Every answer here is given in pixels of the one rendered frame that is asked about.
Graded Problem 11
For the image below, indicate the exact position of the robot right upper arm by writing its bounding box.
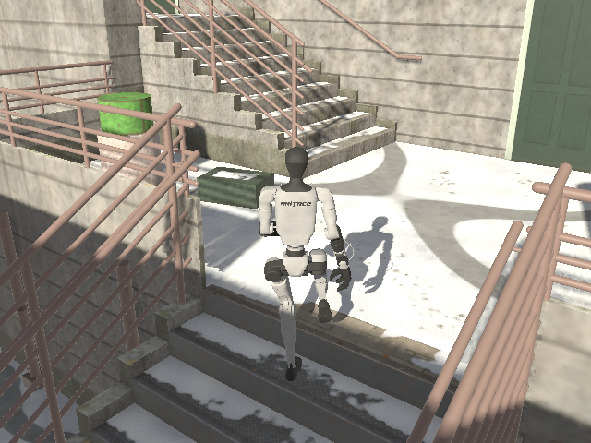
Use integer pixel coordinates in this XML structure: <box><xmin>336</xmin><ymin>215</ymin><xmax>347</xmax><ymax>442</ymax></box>
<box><xmin>316</xmin><ymin>187</ymin><xmax>339</xmax><ymax>240</ymax></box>

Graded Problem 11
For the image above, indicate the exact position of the robot left upper arm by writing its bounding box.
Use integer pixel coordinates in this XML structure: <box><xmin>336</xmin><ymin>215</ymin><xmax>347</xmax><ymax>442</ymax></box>
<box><xmin>259</xmin><ymin>186</ymin><xmax>277</xmax><ymax>234</ymax></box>

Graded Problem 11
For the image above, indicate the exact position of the left robot forearm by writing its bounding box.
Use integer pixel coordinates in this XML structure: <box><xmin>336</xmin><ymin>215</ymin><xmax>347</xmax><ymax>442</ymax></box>
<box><xmin>259</xmin><ymin>223</ymin><xmax>272</xmax><ymax>237</ymax></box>

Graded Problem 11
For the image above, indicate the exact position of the robot torso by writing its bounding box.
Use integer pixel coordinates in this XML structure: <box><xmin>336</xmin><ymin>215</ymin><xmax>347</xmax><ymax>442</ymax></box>
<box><xmin>274</xmin><ymin>183</ymin><xmax>318</xmax><ymax>277</ymax></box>

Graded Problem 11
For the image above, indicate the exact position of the robot right hand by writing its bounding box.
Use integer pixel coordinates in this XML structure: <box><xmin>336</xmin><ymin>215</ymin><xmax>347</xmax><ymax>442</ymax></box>
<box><xmin>330</xmin><ymin>267</ymin><xmax>352</xmax><ymax>292</ymax></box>

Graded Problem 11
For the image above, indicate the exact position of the right robot forearm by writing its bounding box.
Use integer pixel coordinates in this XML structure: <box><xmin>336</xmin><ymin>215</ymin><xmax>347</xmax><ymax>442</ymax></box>
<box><xmin>330</xmin><ymin>225</ymin><xmax>349</xmax><ymax>269</ymax></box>

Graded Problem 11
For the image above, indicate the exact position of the robot left hand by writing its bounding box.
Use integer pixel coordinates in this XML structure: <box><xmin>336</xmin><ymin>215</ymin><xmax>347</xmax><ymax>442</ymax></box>
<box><xmin>271</xmin><ymin>221</ymin><xmax>280</xmax><ymax>236</ymax></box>

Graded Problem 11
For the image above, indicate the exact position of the humanoid robot head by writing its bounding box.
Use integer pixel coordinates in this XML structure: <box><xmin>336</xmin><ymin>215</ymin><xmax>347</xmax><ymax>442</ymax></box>
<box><xmin>280</xmin><ymin>147</ymin><xmax>312</xmax><ymax>192</ymax></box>

